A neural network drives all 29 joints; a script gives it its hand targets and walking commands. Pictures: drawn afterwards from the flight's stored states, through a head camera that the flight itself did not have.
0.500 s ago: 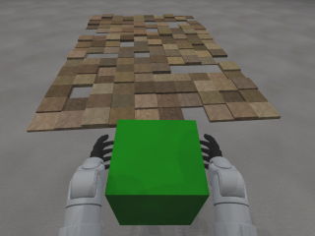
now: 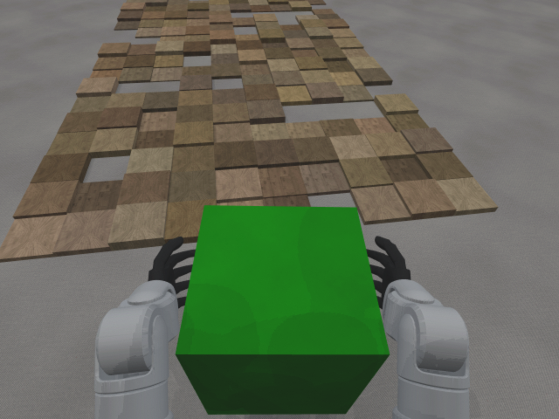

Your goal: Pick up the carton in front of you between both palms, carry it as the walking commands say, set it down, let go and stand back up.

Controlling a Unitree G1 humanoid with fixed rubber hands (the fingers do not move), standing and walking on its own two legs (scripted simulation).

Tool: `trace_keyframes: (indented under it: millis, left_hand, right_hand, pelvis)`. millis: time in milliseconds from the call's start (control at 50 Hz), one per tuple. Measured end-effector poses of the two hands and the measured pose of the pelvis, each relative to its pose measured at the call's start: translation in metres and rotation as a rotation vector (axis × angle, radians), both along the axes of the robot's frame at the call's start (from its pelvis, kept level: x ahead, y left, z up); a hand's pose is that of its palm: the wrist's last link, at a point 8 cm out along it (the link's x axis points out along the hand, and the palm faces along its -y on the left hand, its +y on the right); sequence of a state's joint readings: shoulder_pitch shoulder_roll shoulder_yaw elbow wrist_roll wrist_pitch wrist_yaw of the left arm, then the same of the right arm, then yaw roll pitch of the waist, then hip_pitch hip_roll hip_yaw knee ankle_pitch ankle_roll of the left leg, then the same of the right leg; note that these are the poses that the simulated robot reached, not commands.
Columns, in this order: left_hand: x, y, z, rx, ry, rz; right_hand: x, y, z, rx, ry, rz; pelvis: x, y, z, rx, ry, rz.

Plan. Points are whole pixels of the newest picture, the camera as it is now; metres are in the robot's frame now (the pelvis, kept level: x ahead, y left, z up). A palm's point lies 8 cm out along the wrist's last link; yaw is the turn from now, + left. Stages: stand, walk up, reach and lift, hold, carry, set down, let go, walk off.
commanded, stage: carry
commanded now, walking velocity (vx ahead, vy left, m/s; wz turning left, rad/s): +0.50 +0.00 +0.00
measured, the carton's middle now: (279, 315) +0.27 -0.01 +0.02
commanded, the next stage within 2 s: none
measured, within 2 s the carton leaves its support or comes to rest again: neither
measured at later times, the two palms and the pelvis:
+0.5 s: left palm (198, 146) +0.59 +0.14 +0.09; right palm (350, 142) +0.60 -0.16 +0.09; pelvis +0.33 -0.02 -0.01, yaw +2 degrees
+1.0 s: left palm (218, 68) +0.94 +0.13 +0.09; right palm (329, 68) +0.95 -0.17 +0.09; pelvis +0.68 -0.03 -0.02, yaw +1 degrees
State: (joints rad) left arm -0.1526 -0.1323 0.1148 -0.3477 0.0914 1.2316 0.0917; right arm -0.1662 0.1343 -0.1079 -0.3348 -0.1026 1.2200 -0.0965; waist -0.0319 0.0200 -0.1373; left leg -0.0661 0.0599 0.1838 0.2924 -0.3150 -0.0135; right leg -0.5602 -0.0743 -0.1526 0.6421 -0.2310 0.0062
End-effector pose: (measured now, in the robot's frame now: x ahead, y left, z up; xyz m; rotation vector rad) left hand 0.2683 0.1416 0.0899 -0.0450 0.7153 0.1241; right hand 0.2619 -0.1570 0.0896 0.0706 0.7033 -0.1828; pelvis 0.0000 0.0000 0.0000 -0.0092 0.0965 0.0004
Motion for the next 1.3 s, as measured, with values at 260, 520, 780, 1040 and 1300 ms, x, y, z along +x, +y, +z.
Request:
trace_keyframes:
  millis: [260,520,780,1040,1300]
  left_hand:
    - [0.148,-0.02,-0.014,0.014,0.058,0.094]
    - [0.338,-0.003,-0.008,-0.002,-0.03,0.054]
    - [0.513,0.003,-0.024,-0.014,0.07,-0.034]
    - [0.705,-0.022,-0.008,0.022,-0.082,0.041]
    - [0.885,-0.028,0.018,0.024,-0.042,0.089]
  right_hand:
    - [0.177,-0.02,-0.017,0.023,0.058,0.086]
    - [0.354,-0.003,-0.007,-0.006,-0.031,0.058]
    - [0.505,0.003,-0.017,-0.029,0.071,-0.021]
    - [0.72,-0.022,-0.011,0.012,-0.082,0.049]
    - [0.914,-0.028,0.014,0.014,-0.044,0.098]
  pelvis:
    - [0.158,-0.043,0.0,0.02,-0.008,0.052]
    - [0.346,-0.017,-0.012,0.025,-0.024,0.018]
    - [0.51,0.008,0.006,-0.015,-0.014,-0.02]
    - [0.712,-0.034,-0.026,-0.009,-0.048,0.023]
    - [0.86,-0.052,0.005,0.027,-0.015,0.03]
